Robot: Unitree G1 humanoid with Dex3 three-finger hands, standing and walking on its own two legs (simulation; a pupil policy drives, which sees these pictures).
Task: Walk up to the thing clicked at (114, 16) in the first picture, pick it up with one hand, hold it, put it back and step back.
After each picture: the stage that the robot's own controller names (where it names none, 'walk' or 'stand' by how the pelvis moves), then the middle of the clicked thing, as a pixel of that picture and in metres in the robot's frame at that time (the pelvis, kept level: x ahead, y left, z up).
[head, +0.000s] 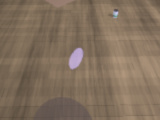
stand; (115, 13) +2.15 -0.53 -0.72
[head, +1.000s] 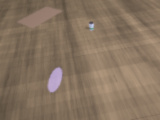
walk; (91, 25) +2.05 -0.03 -0.69
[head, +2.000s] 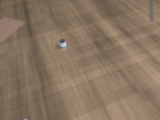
walk; (63, 44) +1.41 +0.33 -0.71
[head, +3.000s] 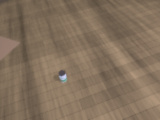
walk; (62, 76) +0.95 +0.28 -0.72
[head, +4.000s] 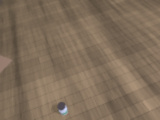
walk; (62, 108) +0.58 +0.25 -0.72
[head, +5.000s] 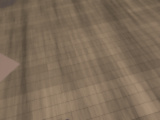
stand; out of the picture +0.44 +0.19 -0.71
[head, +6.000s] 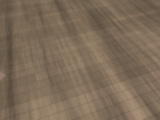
stand; out of the picture +0.39 +0.18 -0.72
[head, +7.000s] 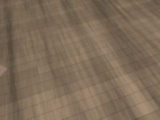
stand; out of the picture +0.35 +0.16 -0.71
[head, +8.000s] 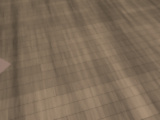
stand; out of the picture +0.38 +0.13 -0.71
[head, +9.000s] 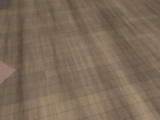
stand; out of the picture +0.39 +0.12 -0.71
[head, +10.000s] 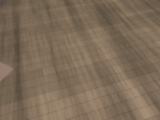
stand; out of the picture +0.40 +0.12 -0.72
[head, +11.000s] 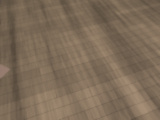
stand; out of the picture +0.41 +0.14 -0.72
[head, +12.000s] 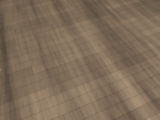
stand; out of the picture +0.39 +0.16 -0.72
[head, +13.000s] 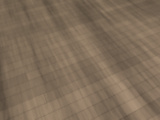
stand; out of the picture +0.36 +0.17 -0.72
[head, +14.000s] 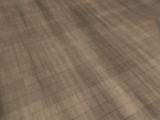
stand; out of the picture +0.35 +0.19 -0.72
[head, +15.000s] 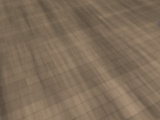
stand; out of the picture +0.36 +0.18 -0.73
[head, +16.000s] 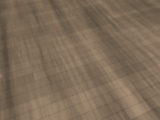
stand; out of the picture +0.39 +0.14 -0.72
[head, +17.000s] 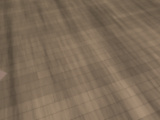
stand; out of the picture +0.39 +0.13 -0.73
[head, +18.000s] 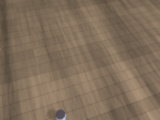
go down; (60, 116) +0.41 +0.12 -0.69
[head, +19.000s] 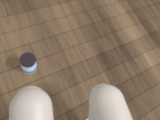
go down; (28, 64) +0.47 +0.20 -0.30
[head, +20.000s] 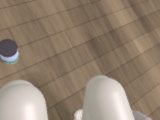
close in; (9, 52) +0.46 +0.23 -0.25
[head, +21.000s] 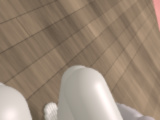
close; out of the picture +0.45 +0.26 -0.22
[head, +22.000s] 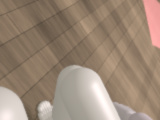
close; out of the picture +0.44 +0.26 -0.23
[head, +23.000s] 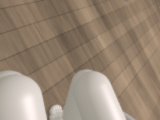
lift; out of the picture +0.37 +0.24 -0.22
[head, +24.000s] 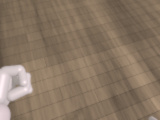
lift; out of the picture +0.27 +0.28 -0.58
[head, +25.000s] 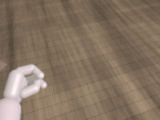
hold; out of the picture +0.24 +0.28 -0.70
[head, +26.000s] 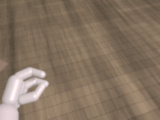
hold; out of the picture +0.21 +0.28 -0.70
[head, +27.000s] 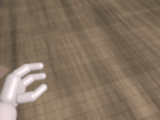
stand; out of the picture +0.19 +0.29 -0.70
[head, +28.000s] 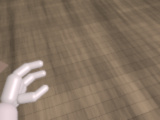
stand; out of the picture +0.18 +0.29 -0.70
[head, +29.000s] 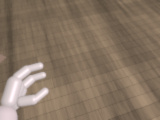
stand; out of the picture +0.18 +0.29 -0.68
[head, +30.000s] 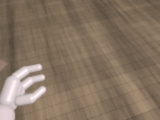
stand; out of the picture +0.16 +0.30 -0.70
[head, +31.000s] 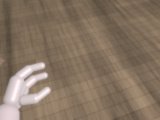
stand; out of the picture +0.16 +0.30 -0.69
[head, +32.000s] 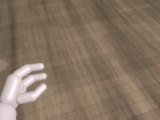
stand; out of the picture +0.16 +0.30 -0.70
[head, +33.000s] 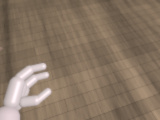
stand; out of the picture +0.15 +0.30 -0.66
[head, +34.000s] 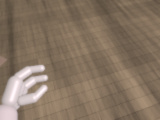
stand; out of the picture +0.15 +0.30 -0.69
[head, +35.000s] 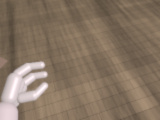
close; out of the picture +0.14 +0.30 -0.69
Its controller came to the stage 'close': yes
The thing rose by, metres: 0.26
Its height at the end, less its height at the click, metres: -0.02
